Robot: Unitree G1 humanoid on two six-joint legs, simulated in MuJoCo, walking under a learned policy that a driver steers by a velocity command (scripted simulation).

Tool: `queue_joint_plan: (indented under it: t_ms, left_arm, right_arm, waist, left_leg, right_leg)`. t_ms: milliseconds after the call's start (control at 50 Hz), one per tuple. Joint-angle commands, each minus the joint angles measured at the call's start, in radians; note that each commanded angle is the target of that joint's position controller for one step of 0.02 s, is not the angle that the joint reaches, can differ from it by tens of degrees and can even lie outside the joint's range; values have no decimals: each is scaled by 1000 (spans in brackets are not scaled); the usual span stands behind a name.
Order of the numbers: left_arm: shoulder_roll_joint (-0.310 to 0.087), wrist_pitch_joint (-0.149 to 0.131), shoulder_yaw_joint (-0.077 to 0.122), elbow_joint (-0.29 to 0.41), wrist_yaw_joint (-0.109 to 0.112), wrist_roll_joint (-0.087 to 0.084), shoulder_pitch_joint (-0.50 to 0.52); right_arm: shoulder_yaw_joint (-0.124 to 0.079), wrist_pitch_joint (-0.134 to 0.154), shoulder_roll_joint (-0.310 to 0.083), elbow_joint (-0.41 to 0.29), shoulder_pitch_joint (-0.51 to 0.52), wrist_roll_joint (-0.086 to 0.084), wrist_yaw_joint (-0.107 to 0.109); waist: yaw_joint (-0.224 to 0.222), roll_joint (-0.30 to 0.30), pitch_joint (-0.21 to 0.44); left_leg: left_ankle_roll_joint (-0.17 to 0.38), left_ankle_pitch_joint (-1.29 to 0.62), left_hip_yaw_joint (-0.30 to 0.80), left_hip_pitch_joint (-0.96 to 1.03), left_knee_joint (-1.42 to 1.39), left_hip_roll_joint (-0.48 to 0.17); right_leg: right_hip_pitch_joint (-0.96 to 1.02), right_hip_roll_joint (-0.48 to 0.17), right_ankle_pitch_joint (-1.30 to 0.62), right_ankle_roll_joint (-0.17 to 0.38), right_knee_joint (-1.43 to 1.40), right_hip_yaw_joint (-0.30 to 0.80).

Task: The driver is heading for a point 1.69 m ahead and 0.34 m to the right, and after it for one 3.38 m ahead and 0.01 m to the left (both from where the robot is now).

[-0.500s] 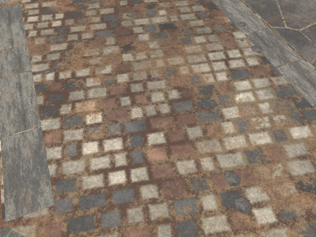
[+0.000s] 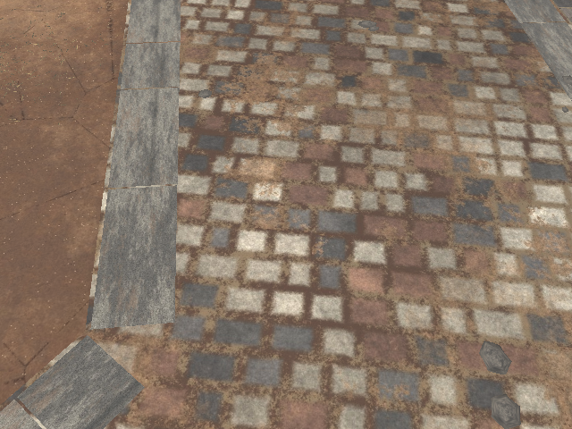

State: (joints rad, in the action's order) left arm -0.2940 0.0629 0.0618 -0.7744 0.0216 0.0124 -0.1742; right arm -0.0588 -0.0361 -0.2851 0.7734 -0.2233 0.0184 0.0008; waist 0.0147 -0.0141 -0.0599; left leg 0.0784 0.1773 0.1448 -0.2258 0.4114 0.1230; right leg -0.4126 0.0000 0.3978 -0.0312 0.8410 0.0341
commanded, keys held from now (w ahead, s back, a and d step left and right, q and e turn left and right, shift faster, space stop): no key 0.02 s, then w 0.06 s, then w+e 0.76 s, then w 0.16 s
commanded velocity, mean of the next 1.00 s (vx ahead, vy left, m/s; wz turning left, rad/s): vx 0.37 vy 0.00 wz -0.30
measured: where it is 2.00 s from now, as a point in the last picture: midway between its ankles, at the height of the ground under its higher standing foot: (372, 261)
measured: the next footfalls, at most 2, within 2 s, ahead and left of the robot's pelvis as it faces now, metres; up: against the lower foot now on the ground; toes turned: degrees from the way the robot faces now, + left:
right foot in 0.14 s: +0.04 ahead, -0.11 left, +0.00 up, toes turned +3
left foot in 0.56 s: +0.27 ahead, +0.09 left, +0.00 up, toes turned -13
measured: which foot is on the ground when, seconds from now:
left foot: down 0.00-0.14, up 0.16-0.54, down 0.56-1.00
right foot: up 0.00-0.12, down 0.14-0.56, up 0.58-1.00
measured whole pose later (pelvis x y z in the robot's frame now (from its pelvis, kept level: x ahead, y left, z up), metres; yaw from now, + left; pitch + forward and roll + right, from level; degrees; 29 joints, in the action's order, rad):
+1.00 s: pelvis +0.35 -0.05 -0.01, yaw -24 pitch +2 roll +1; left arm -0.25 -0.01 0.03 -0.71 -0.08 0.04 0.00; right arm -0.03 0.09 -0.24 0.93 -0.44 0.02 0.00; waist 0.08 -0.02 -0.05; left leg 0.00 0.37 -0.20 0.12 0.21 0.01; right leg -0.59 -0.01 0.11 0.09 0.63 -0.07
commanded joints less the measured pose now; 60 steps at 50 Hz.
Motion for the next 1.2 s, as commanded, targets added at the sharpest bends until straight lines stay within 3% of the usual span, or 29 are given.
queue_joint_plan:
  t_ms: [20, 80, 120, 140, 160, 180, 220, 280, 360, 460, 500, 540, 560, 580, 600, 620, 640, 680, 820, 880, 940, 1000, 1040, 1060, 1080, 1100, 1120, 1140, 1200]
  left_arm:
    - [-73, -16, 10, 69, 6, -8, 15]
    - [-62, -29, 2, 60, -1, 1, -22]
    - [-19, -47, -15, 19, 1, 10, -103]
    - [-64, -61, -11, 8, 9, 19, -143]
    - [-173, -68, 11, 1, 8, 16, -191]
    - [-211, -68, 31, -32, -4, 21, -202]
    - [-130, -81, 14, -23, -22, -3, -122]
    - [-104, -103, 13, -47, -26, -5, -154]
    - [-104, -113, 25, -92, -21, -7, -260]
    - [-128, -114, 42, -103, -22, 6, -309]
    - [-139, -113, 48, -89, -21, 8, -273]
    - [-149, -116, 53, -71, -21, -2, -214]
    - [-126, -126, 48, -57, -26, -13, -198]
    - [-26, -133, 22, -4, -30, -43, -198]
    - [-57, -120, 23, 5, -25, -18, -225]
    - [-83, -107, 30, -23, -26, 1, -232]
    - [-67, -105, 26, -35, -40, 6, -204]
    - [-49, -92, 26, -28, -59, 20, -168]
    - [-26, -67, 11, 58, -97, 25, 27]
    - [5, -76, -12, 100, -110, 23, 140]
    - [7, -80, -25, 126, -109, 29, 212]
    - [-20, -88, -20, 108, -86, 39, 159]
    - [-65, -105, 1, 24, -66, 52, -86]
    - [-141, -111, 24, -14, -48, 72, -251]
    - [-232, -109, 41, -11, -37, 64, -258]
    - [-207, -100, 47, -5, -25, 19, -268]
    - [-159, -106, 30, -22, -20, 13, -166]
    - [-91, -116, 12, -24, -25, 14, -113]
    - [-21, -147, -9, -41, -28, 11, -79]
  right_arm:
    - [-34, 7, -156, -36, -24, 6, 4]
    - [-31, -3, -152, -14, -25, 10, 1]
    - [-13, -5, -104, -7, 0, 2, 8]
    - [1, 6, -58, -18, 6, 4, 11]
    - [8, 20, -40, -41, 30, -2, 10]
    - [-11, 32, -122, -63, 108, 31, 11]
    - [-16, 50, -130, -31, 64, 26, -10]
    - [-7, 62, -90, -13, 67, 30, -36]
    - [6, 70, -57, -51, 188, 21, -37]
    - [15, 82, -58, -101, 290, 7, -35]
    - [13, 92, -70, -98, 239, 0, -29]
    - [2, 107, -94, -55, 85, 0, -10]
    - [-18, 119, -159, -29, -39, 15, 9]
    - [-47, 115, -279, -26, -185, 40, 27]
    - [-52, 100, -287, -8, -174, 33, 28]
    - [-30, 97, -197, -28, -94, 28, 22]
    - [-12, 101, -122, -40, -33, 21, 16]
    - [5, 113, -71, -30, -20, 18, 18]
    - [4, 147, -62, 28, -115, 2, 5]
    - [7, 147, -60, 50, -132, 5, 1]
    - [3, 143, -91, 90, -191, 2, 3]
    - [1, 127, -128, 131, -225, 1, 10]
    - [5, 109, -138, 148, -237, -6, 15]
    - [19, 110, -97, 119, -239, -13, 10]
    - [44, 106, 29, 84, -347, -38, -10]
    - [2, 104, -117, 86, -215, -22, 3]
    - [2, 112, -96, 59, -146, -31, 1]
    - [7, 115, -74, 71, -150, -28, -1]
    - [8, 68, -21, 127, -235, 9, -14]
  waist:
    - [18, 125, 96]
    - [0, 123, 91]
    - [-55, 78, 45]
    - [-66, -45, 32]
    - [-80, -197, 35]
    - [-82, -142, -85]
    - [-18, -85, -101]
    - [-24, -109, -44]
    - [-74, -103, -33]
    - [-105, -121, -18]
    - [-65, -125, 4]
    - [25, -84, 56]
    - [82, -1, 134]
    - [137, 237, 290]
    - [85, 285, 266]
    - [36, 152, 138]
    - [18, 78, 53]
    - [-3, 118, 17]
    - [-2, 102, 0]
    - [13, 101, -25]
    - [29, 95, -40]
    - [-11, 113, 16]
    - [-125, 98, 159]
    - [-186, 22, 282]
    - [-110, -203, 435]
    - [-169, -22, 395]
    - [-110, -35, 211]
    - [-69, -11, 120]
    - [2, -48, 54]
  left_leg:
    - [152, -323, 267, 105, -65, -289]
    - [144, 175, 316, 14, -113, -249]
    - [92, 431, 283, -156, -92, -191]
    - [45, 458, 192, -273, 56, -132]
    - [-1, 372, -39, -396, 294, 2]
    - [-20, 311, -66, -455, 385, -46]
    - [-55, 181, -71, -415, 447, -103]
    - [-90, 90, -123, -380, 476, -113]
    - [-126, 41, -142, -420, 361, -123]
    - [-126, 75, -149, -335, 209, -105]
    - [-111, 69, -143, -189, 135, -89]
    - [-83, 7, -142, 105, 11, -72]
    - [-52, 54, -52, 312, -21, -171]
    - [23, 396, 311, 556, -126, -460]
    - [79, 532, 583, 454, -223, -566]
    - [85, 558, 494, 333, -215, -534]
    - [74, 414, 348, 233, -225, -478]
    - [53, 165, 139, 167, -252, -394]
    - [65, -306, -134, 205, -261, -365]
    - [52, -354, -224, 155, -268, -329]
    - [52, -444, -247, 190, -268, -356]
    - [44, -863, -277, 300, -100, -376]
    - [25, -891, -311, 228, 232, -352]
    - [14, -514, -303, 8, 519, -312]
    - [-27, 419, -259, -370, 912, -120]
    - [-12, 331, -82, -426, 977, -115]
    - [-2, 223, -67, -451, 920, -164]
    - [0, 168, -84, -405, 836, -197]
    - [-20, 123, -97, -256, 754, -214]
  right_leg:
    - [15, 11, 25, 21, -71, -6]
    - [159, 40, 39, 53, -226, -39]
    - [377, 35, -62, 91, -467, -49]
    - [459, -98, 99, 123, -568, 144]
    - [485, -308, 351, 213, -722, 503]
    - [348, -372, 378, 283, -769, 627]
    - [321, -268, 269, 255, -760, 499]
    - [343, -164, 37, 236, -741, 350]
    - [391, -149, -100, 257, -709, 333]
    - [361, -156, -226, 261, -624, 363]
    - [294, -154, -323, 232, -572, 378]
    - [168, -104, -394, 178, -450, 357]
    - [65, -35, -357, 143, -266, 294]
    - [-145, 94, -80, 92, 54, 129]
    - [-249, 97, 146, 101, 225, 65]
    - [-267, 18, 78, 120, 308, 84]
    - [-255, -17, -2, 119, 305, 74]
    - [-237, -53, -70, 100, 271, 43]
    - [-359, -61, -251, 60, 208, -4]
    - [-264, -47, -361, 68, -18, -53]
    - [-167, -17, -341, 104, -181, -112]
    - [-33, 56, -229, 167, -251, -156]
    - [306, 89, -248, 219, -360, -142]
    - [592, -118, -169, 267, -362, 67]
    - [882, -473, -243, 412, -418, 585]
    - [770, -426, -268, 383, -486, 583]
    - [607, -374, -330, 336, -522, 382]
    - [469, -326, -406, 287, -566, 275]
    - [269, -254, -483, 222, -647, 90]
